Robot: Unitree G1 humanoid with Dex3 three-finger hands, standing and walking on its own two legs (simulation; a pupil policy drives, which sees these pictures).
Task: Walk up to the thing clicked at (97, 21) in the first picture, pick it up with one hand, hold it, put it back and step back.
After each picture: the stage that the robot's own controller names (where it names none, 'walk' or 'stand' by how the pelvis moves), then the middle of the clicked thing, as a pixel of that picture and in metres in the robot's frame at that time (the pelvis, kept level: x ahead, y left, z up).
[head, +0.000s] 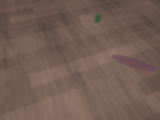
stand; (97, 18) +1.91 -0.24 -0.72
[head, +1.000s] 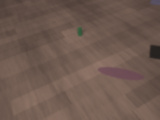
walk; (79, 31) +1.80 +0.13 -0.69
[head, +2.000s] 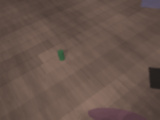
walk; (61, 55) +1.20 +0.32 -0.71
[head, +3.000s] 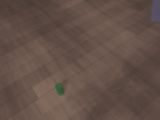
walk; (59, 89) +0.76 +0.28 -0.72
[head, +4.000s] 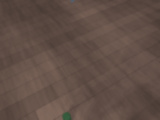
walk; (67, 119) +0.50 +0.19 -0.72
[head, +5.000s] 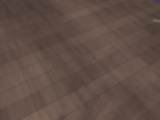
stand; out of the picture +0.39 +0.19 -0.70
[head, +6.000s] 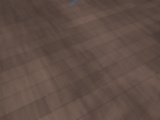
stand; out of the picture +0.36 +0.16 -0.72
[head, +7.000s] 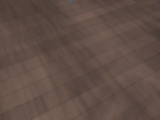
stand; out of the picture +0.35 +0.18 -0.72
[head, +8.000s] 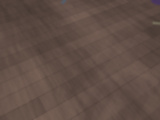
stand; out of the picture +0.35 +0.19 -0.72
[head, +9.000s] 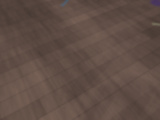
stand; out of the picture +0.35 +0.20 -0.73
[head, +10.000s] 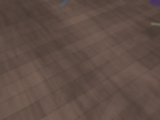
stand; out of the picture +0.34 +0.20 -0.73
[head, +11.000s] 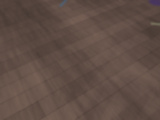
go down; out of the picture +0.33 +0.20 -0.73
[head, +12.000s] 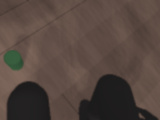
go down; (14, 61) +0.44 +0.22 -0.32
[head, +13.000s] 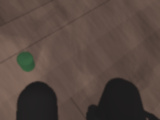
approach; (26, 62) +0.43 +0.21 -0.31
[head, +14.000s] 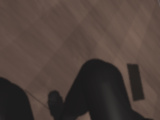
close in; out of the picture +0.43 +0.26 -0.23
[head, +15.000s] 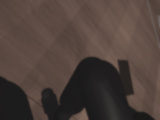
close; out of the picture +0.42 +0.27 -0.23
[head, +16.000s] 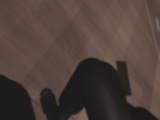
lift; out of the picture +0.39 +0.25 -0.24
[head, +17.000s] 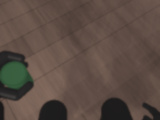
lift; (19, 79) +0.33 +0.20 -0.01
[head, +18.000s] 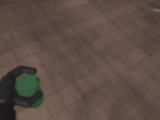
hold; (30, 92) +0.32 +0.18 +0.01
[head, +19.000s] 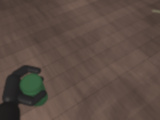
hold; (35, 90) +0.32 +0.17 +0.00
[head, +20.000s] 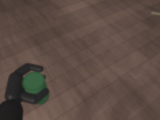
hold; (37, 89) +0.33 +0.16 +0.01
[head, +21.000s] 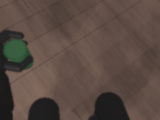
crouch; (20, 56) +0.43 +0.19 -0.07
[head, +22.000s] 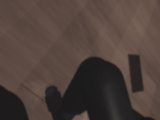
lower; out of the picture +0.43 +0.27 -0.23
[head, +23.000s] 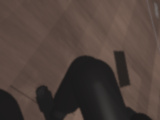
lower; out of the picture +0.44 +0.28 -0.24
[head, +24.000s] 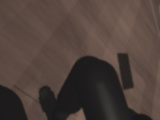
lower; out of the picture +0.43 +0.28 -0.23
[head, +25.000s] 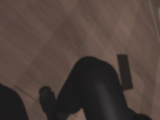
lower; out of the picture +0.43 +0.28 -0.23
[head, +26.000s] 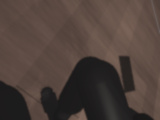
loosen; out of the picture +0.42 +0.27 -0.23
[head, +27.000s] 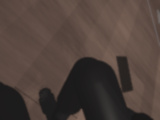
withdraw; out of the picture +0.42 +0.25 -0.23
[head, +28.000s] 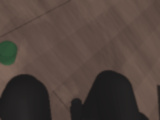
stand; (7, 54) +0.44 +0.22 -0.27
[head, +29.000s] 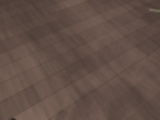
stand; out of the picture +0.37 +0.14 -0.63
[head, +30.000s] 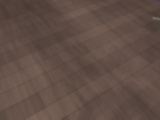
stand; out of the picture +0.38 +0.16 -0.67
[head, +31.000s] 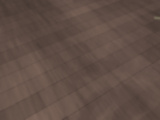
stand; out of the picture +0.36 +0.15 -0.67
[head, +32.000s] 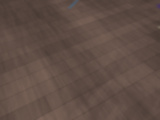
walk; out of the picture +0.40 +0.15 -0.72
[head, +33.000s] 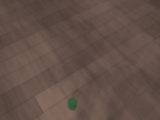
walk; (72, 104) +0.48 +0.08 -0.70
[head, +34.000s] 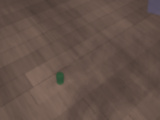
walk; (60, 78) +0.70 +0.14 -0.69
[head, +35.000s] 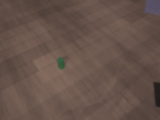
stand; (61, 63) +1.01 +0.23 -0.70
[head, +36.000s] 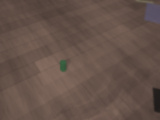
stand; (63, 65) +1.02 +0.17 -0.72
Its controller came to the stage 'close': yes
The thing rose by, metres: 0.73
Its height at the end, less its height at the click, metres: +0.00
